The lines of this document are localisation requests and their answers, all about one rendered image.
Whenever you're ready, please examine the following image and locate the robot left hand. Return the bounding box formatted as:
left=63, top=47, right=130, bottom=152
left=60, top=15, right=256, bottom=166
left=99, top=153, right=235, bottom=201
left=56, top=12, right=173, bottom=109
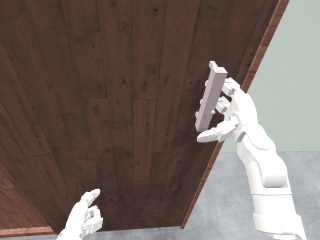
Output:
left=65, top=189, right=103, bottom=237

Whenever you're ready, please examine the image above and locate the robot right hand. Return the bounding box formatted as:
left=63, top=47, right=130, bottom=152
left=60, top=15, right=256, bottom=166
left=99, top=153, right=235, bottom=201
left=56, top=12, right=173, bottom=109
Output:
left=197, top=77, right=258, bottom=143

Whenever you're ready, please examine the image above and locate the left robot forearm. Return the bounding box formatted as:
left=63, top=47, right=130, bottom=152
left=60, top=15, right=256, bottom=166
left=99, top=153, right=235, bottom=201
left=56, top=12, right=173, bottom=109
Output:
left=56, top=226, right=83, bottom=240

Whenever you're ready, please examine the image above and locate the handle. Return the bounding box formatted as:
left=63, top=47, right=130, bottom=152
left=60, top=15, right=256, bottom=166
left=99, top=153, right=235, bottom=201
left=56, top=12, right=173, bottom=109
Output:
left=195, top=61, right=228, bottom=132

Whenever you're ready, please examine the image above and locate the wardrobe door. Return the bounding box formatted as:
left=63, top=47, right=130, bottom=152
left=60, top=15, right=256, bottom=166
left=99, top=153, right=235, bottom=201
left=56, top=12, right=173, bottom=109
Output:
left=0, top=0, right=279, bottom=235
left=0, top=162, right=49, bottom=230

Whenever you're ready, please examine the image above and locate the right robot forearm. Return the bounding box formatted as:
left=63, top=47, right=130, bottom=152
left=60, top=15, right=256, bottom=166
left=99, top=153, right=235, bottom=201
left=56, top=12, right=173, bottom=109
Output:
left=234, top=124, right=307, bottom=240

